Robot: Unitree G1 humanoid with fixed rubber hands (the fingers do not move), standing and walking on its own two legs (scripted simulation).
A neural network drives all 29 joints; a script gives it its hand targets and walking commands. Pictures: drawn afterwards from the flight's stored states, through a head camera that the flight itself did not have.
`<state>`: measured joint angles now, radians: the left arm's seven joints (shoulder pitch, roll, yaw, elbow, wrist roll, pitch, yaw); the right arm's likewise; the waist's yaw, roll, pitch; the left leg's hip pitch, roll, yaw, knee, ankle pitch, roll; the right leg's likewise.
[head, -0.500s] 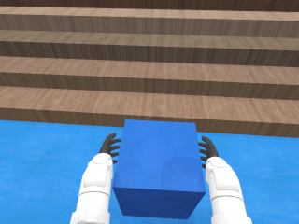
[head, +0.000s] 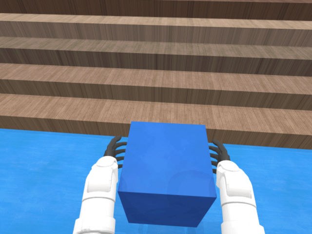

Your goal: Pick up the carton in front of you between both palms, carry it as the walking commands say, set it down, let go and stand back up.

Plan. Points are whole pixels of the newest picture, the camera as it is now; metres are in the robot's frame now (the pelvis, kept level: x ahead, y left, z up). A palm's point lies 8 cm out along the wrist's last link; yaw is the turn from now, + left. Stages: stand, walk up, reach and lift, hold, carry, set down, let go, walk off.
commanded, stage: carry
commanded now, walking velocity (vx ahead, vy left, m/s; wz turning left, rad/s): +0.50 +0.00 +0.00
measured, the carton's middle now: (165, 176) +0.30 -0.01 -0.02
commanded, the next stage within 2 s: none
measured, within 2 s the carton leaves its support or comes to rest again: neither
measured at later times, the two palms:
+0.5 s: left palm (107, 119) +0.43 +0.18 +0.09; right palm (203, 117) +0.44 -0.12 +0.09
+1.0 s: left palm (120, 64) +0.77 +0.19 +0.11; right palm (188, 65) +0.76 -0.11 +0.11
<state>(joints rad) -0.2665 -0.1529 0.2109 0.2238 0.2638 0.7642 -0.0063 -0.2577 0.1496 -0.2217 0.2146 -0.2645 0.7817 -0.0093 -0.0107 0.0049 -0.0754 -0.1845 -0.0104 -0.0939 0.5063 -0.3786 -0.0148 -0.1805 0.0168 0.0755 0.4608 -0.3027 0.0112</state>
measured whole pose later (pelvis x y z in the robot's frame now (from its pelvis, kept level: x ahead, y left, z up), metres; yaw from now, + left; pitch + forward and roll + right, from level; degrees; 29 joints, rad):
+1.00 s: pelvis +0.49 +0.04 -0.01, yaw +0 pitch +4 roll +0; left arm -0.22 -0.14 0.13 -0.46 0.10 1.24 0.09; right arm -0.24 0.14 -0.14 -0.44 -0.09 1.25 -0.10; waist -0.03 0.00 -0.08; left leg 0.04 0.04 0.21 0.32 -0.42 -0.01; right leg -0.55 -0.06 -0.20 0.51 -0.07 -0.03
